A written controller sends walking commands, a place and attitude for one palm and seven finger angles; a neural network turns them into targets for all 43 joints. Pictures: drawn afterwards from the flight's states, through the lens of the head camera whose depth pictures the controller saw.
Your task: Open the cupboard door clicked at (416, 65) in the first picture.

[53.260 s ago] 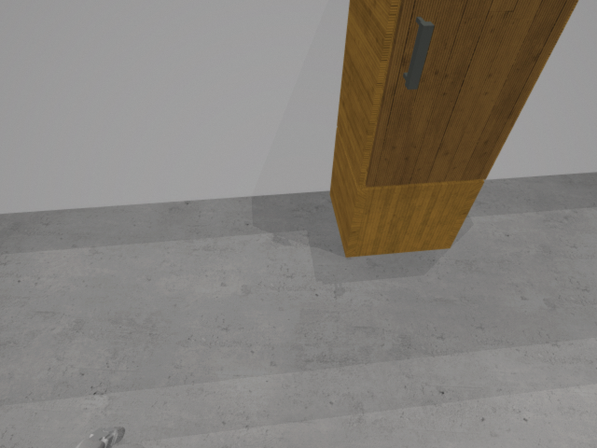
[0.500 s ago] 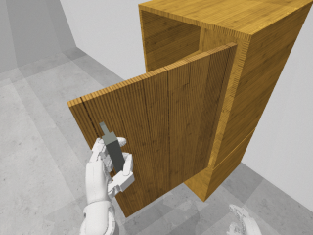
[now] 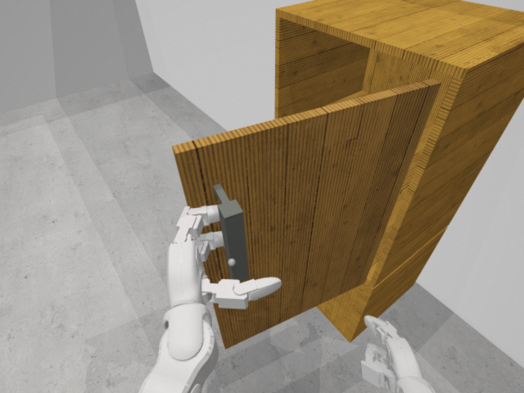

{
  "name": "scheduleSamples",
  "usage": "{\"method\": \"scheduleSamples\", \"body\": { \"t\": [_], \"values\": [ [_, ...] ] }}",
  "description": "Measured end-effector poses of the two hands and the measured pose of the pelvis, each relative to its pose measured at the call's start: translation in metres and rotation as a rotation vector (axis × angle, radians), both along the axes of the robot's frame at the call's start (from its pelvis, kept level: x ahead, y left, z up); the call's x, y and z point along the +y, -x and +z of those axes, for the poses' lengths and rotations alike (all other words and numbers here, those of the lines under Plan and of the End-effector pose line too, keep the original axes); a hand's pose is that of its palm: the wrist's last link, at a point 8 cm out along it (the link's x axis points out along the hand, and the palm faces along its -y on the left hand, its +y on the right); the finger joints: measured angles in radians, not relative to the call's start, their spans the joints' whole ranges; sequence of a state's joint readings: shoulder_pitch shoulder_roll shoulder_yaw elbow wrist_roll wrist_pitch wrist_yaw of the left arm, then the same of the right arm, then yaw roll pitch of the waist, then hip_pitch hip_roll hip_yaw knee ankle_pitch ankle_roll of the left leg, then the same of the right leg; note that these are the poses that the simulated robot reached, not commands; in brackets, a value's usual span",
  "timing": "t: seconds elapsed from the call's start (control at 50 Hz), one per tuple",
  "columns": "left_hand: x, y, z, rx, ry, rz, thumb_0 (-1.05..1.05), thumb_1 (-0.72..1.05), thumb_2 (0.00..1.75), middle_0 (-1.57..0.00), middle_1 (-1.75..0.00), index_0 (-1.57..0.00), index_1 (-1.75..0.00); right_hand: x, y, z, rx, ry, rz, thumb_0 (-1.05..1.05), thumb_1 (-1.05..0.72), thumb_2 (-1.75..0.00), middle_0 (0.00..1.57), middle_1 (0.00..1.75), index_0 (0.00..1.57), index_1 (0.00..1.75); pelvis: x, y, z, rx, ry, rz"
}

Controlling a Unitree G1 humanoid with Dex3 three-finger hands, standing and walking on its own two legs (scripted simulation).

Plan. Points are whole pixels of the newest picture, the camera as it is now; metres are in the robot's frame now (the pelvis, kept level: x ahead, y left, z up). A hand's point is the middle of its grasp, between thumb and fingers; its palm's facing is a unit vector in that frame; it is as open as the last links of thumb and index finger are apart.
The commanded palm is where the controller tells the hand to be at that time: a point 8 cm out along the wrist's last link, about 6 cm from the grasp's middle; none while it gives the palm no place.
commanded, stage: open thumb and fingers to let go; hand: left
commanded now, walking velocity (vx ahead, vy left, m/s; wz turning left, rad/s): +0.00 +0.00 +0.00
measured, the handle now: (229, 234) +0.31 +0.08 +0.12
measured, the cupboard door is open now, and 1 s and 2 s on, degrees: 78 78 78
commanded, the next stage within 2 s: slide the hand sideways off the handle in 0.32 s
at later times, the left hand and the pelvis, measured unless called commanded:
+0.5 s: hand (240, 261) +0.26 +0.06 +0.13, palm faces +0.15 -0.99 -0.03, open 15.9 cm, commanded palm +0.21 +0.09 +0.12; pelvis -0.01 +0.00 +0.00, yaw +0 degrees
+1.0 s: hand (225, 295) +0.21 +0.07 +0.11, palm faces -0.13 -0.99 -0.03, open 16.4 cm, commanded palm +0.18 +0.13 +0.12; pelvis +0.01 +0.00 -0.01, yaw -2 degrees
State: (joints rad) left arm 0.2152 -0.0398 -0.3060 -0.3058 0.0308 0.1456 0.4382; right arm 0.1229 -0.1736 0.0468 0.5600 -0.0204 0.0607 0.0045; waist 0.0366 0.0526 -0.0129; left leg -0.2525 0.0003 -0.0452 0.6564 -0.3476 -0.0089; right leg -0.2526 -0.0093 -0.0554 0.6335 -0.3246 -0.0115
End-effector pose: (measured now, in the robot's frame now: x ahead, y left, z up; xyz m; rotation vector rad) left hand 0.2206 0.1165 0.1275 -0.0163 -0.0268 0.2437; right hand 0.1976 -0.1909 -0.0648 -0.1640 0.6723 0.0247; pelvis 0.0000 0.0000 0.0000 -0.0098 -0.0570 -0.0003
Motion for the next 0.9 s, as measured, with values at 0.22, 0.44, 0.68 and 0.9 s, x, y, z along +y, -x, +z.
{"method": "scheduleSamples", "body": {
  "t": [0.22,0.44,0.68,0.9],
  "values": [
    [-0.002,-0.007,0.001,0.009,-0.01,-0.005,-0.01,-0.47,0.31,-0.28,-0.91,-0.26,-0.91,0.015,0.017,-0.011,0.061,-0.021,0.011,0.01,-0.91,-0.9,0.2,0.3,0.2,0.3,0.009,0.01,-0.002,0.002,0.0,-0.003],
    [-0.013,-0.012,0.001,0.017,-0.014,-0.013,-0.01,-0.5,0.3,-0.23,-0.5,-0.23,-0.49,0.007,0.026,-0.014,0.09,-0.019,-0.001,0.01,-0.91,-0.9,0.2,0.3,0.2,0.3,0.004,0.013,-0.002,0.005,-0.001,-0.007],
    [0.003,0.007,-0.001,-0.021,-0.045,-0.425,-0.02,-0.5,0.3,-0.13,-0.35,-0.08,-0.34,-0.019,0.028,-0.004,-0.003,0.012,-0.063,0.01,-0.91,-0.9,0.2,0.3,0.2,0.3,0.002,0.005,-0.002,0.008,-0.005,-0.004],
    [0.001,0.015,-0.008,0.0,-0.035,-0.385,-0.01,-0.5,0.3,-0.12,-0.31,-0.13,-0.3,-0.015,0.012,0.004,-0.076,-0.011,-0.047,0.01,-0.91,-0.9,0.2,0.3,0.2,0.3,-0.001,-0.007,-0.006,0.037,-0.013,-0.019]
  ]
}}
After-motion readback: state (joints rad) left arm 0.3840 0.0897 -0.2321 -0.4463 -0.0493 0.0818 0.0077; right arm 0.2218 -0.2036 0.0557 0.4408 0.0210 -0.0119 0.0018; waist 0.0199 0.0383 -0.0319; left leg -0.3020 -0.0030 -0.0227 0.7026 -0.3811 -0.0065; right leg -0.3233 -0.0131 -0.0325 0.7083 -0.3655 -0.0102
